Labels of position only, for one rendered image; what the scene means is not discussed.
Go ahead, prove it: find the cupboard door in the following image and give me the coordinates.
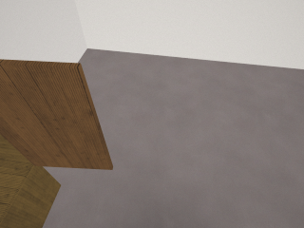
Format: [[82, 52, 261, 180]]
[[0, 59, 113, 170]]

